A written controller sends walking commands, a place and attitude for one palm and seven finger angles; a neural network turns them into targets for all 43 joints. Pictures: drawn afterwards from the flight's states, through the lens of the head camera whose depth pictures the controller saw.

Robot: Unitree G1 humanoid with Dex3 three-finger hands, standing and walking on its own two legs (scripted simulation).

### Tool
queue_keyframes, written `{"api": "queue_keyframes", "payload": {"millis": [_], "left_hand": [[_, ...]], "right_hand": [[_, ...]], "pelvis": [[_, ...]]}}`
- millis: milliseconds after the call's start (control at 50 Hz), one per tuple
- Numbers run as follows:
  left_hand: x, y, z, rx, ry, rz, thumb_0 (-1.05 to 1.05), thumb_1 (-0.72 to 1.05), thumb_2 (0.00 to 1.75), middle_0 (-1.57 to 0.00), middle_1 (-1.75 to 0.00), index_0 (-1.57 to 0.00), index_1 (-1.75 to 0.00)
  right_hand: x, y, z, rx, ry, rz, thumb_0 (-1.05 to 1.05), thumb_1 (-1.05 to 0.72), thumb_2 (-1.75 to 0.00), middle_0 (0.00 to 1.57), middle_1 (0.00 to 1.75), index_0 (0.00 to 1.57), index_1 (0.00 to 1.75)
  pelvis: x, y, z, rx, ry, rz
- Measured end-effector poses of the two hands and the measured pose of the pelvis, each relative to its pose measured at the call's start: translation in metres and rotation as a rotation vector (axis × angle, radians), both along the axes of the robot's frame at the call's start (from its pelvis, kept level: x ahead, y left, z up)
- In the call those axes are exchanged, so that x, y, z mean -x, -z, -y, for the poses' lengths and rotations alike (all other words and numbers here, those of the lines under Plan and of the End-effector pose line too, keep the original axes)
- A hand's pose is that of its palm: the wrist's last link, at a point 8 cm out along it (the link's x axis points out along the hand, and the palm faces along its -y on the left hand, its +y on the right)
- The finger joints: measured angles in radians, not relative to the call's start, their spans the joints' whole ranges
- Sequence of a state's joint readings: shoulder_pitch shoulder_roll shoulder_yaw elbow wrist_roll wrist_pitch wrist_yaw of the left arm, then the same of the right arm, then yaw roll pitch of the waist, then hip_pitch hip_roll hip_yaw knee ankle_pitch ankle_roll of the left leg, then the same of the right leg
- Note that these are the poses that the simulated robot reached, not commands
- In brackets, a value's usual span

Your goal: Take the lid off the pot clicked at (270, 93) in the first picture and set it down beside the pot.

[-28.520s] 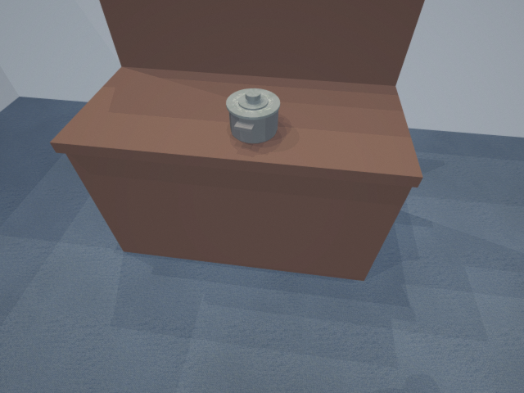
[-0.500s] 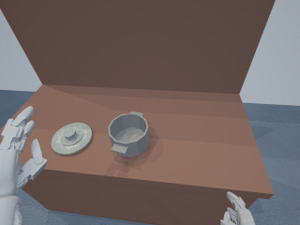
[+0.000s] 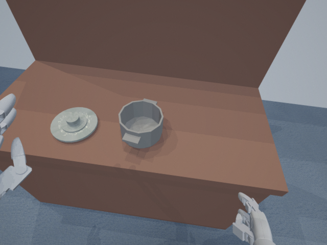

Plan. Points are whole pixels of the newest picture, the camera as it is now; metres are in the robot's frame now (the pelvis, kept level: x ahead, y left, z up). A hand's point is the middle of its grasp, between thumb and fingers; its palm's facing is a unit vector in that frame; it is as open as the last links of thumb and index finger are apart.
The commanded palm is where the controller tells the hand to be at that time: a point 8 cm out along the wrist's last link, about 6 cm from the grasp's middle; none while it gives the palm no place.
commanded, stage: step back with the hand held close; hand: left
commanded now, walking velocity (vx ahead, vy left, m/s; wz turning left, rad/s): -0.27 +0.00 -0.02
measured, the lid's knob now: (72, 118) +0.49 +0.36 -0.07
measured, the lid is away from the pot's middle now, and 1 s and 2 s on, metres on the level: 0.24 0.24 0.24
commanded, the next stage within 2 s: stop stepping back and stand still in 1.18 s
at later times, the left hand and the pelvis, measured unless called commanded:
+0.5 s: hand (7, 199) +0.14 +0.25 +0.18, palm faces +0.42 -0.81 -0.41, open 7.4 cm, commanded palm +0.07 +0.29 +0.19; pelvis -0.05 +0.01 -0.01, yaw +2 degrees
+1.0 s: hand out of the picture +0.08 +0.25 +0.18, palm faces +0.42 -0.84 -0.35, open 7.4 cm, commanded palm +0.01 +0.30 +0.19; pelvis -0.11 +0.02 -0.03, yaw +2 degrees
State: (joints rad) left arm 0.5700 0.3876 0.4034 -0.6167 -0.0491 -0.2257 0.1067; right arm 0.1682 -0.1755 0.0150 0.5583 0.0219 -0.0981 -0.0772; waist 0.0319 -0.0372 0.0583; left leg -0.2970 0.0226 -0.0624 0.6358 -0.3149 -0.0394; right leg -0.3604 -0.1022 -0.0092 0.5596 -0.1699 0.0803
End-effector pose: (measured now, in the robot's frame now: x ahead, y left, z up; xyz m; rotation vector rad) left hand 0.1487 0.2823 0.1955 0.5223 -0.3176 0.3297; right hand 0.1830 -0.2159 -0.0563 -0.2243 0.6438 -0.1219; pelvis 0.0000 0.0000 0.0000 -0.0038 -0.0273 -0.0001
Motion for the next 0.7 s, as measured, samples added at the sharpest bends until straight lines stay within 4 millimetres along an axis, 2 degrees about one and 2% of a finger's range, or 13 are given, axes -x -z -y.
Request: {"api": "queue_keyframes", "payload": {"millis": [100,200,340,480,560,700], "left_hand": [[0.01,0.007,0.002,0.04,-0.008,0.023,0.01,0.89,0.9,-0.21,-0.3,-0.21,-0.3],[0.018,0.016,-0.002,0.043,0.024,-0.008,0.01,0.89,0.9,-0.21,-0.3,-0.21,-0.3],[0.035,0.01,-0.007,-0.031,0.033,0.025,0.02,0.89,0.9,-0.22,-0.3,-0.21,-0.3],[0.046,0.002,-0.004,-0.031,0.024,0.115,0.01,0.89,0.9,-0.22,-0.3,-0.21,-0.3],[0.053,0.006,-0.001,-0.035,0.028,0.124,0.01,0.89,0.9,-0.21,-0.3,-0.21,-0.3],[0.064,0.007,-0.003,-0.029,0.036,0.099,0.01,0.89,0.9,-0.22,-0.3,-0.21,-0.3]], "right_hand": [[0.014,0.003,0.0,0.001,-0.012,0.011,0.01,-0.9,-0.9,0.21,0.3,0.2,0.3],[0.041,0.006,0.005,0.031,0.018,-0.02,0.01,-0.9,-0.9,0.21,0.3,0.2,0.3],[0.073,0.012,0.007,0.03,0.05,-0.042,0.01,-0.9,-0.9,0.2,0.3,0.2,0.3],[0.084,0.017,0.007,0.032,0.032,-0.042,0.01,-0.9,-0.9,0.21,0.3,0.2,0.3],[0.085,0.021,0.009,0.026,0.024,-0.033,0.01,-0.9,-0.9,0.21,0.3,0.2,0.3],[0.092,0.016,0.007,0.044,0.013,-0.023,0.01,-0.9,-0.9,0.21,0.3,0.2,0.3]], "pelvis": [[0.015,0.004,-0.001,0.007,0.0,-0.002],[0.029,0.006,-0.008,0.013,-0.002,-0.005],[0.04,0.011,-0.008,0.004,-0.009,0.007],[0.051,0.013,-0.007,0.021,-0.026,0.005],[0.058,0.018,-0.004,0.004,-0.029,0.015],[0.071,0.016,-0.009,0.015,-0.024,0.003]]}}
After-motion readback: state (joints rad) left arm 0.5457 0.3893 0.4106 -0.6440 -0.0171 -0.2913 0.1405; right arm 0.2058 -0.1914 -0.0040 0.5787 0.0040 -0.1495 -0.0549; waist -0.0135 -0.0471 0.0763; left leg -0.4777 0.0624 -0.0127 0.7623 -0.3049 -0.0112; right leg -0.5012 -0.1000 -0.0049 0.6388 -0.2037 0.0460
